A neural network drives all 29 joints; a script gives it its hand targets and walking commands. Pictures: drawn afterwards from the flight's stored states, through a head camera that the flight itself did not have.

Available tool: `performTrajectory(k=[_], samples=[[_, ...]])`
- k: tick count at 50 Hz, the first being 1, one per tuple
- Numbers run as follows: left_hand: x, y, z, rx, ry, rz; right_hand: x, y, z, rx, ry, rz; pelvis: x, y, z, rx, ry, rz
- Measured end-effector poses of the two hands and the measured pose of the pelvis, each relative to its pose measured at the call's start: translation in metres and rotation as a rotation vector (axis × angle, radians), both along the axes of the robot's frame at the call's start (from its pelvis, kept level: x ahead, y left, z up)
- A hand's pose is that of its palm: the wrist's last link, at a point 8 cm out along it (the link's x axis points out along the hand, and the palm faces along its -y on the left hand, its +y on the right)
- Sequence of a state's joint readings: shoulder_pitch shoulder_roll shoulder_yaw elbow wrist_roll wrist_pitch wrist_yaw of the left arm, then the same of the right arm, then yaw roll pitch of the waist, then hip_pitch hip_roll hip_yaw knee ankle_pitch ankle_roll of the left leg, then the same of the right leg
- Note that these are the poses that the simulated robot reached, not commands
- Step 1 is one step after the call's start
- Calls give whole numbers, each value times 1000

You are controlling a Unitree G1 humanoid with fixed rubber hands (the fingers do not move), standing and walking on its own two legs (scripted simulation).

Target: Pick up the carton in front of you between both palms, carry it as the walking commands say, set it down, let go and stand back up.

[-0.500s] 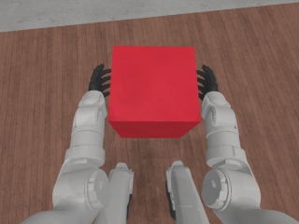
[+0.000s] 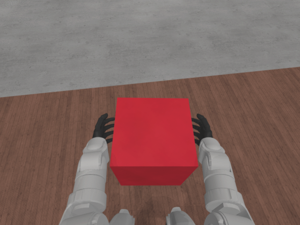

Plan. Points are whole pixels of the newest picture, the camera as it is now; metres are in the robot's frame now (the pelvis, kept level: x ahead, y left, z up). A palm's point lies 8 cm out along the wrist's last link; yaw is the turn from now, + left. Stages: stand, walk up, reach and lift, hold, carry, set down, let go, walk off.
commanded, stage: reach and lift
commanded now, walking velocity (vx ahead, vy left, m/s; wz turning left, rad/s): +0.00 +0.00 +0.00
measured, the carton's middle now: (151, 145) +0.36 +0.00 -0.09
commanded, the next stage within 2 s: hold in 1.36 s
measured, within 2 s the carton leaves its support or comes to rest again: neither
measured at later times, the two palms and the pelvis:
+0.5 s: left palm (86, 139) +0.31 +0.15 +0.08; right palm (217, 136) +0.31 -0.15 +0.09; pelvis +0.01 +0.00 +0.06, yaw +0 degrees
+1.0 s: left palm (86, 131) +0.32 +0.15 +0.09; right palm (218, 130) +0.32 -0.15 +0.09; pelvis +0.03 +0.00 +0.06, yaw +0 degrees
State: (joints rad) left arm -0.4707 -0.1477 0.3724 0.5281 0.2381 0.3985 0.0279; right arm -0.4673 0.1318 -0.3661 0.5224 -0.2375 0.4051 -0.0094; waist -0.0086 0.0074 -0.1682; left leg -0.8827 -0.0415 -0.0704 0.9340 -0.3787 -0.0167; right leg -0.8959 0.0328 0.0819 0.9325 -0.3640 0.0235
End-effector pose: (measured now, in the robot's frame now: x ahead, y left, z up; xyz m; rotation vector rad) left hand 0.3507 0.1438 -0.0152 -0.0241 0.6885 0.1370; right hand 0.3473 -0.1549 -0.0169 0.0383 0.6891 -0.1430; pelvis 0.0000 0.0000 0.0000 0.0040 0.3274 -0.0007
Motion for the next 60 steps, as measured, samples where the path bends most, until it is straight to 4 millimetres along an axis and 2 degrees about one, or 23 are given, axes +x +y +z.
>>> performTrajectory(k=[11, 16, 20, 27, 33, 48, 60], samples=[[-23, 2, 64, 4, -15, 4, -20, 2, 65, -11, -15, 14, 17, -3, 43, -2, -206, 3], [-32, 4, 89, 24, -27, -7, -28, 3, 90, -24, -28, 29, 21, -4, 55, -3, -295, 8], [-37, 5, 100, 34, -25, -12, -31, 5, 102, -32, -26, 39, 20, -4, 59, -3, -349, 9], [-43, 5, 97, 28, 7, -12, -37, 5, 101, -34, 6, 36, 12, -4, 58, -3, -396, 7], [-40, 5, 100, 27, -8, -16, -36, 5, 102, -33, -9, 30, 8, -2, 59, -5, -398, 4], [-30, 4, 109, 49, -8, -33, -27, 4, 111, -57, -9, 45, 26, -1, 64, -4, -401, 1], [-32, 4, 111, 62, -1, -39, -28, 4, 114, -69, -3, 59, 34, -3, 67, -5, -412, 1]])
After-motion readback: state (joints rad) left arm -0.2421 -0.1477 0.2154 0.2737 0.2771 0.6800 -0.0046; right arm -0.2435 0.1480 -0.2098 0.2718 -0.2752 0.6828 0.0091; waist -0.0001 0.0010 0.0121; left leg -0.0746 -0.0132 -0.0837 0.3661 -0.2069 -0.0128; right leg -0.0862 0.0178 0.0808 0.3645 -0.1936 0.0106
